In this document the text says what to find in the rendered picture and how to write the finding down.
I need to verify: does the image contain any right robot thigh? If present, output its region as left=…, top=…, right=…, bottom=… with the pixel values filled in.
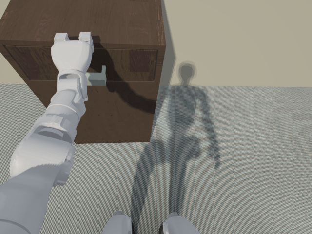
left=163, top=216, right=200, bottom=234

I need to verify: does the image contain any cabinet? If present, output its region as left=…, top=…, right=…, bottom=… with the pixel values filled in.
left=0, top=0, right=166, bottom=144

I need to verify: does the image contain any robot thigh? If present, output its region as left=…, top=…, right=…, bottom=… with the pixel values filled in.
left=163, top=216, right=200, bottom=234
left=102, top=215, right=132, bottom=234

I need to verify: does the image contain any left robot thigh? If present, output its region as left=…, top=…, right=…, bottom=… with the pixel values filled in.
left=102, top=215, right=132, bottom=234

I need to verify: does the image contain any handle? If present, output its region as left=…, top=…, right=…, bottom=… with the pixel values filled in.
left=85, top=65, right=107, bottom=86

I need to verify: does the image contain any drawer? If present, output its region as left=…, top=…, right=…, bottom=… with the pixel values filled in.
left=5, top=45, right=157, bottom=81

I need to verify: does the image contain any left robot forearm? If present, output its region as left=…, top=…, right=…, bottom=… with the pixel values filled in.
left=10, top=69, right=87, bottom=176

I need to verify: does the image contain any robot left hand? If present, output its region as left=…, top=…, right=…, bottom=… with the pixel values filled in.
left=51, top=32, right=94, bottom=101

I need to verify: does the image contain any left robot upper arm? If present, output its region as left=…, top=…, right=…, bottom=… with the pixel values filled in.
left=0, top=133, right=75, bottom=234

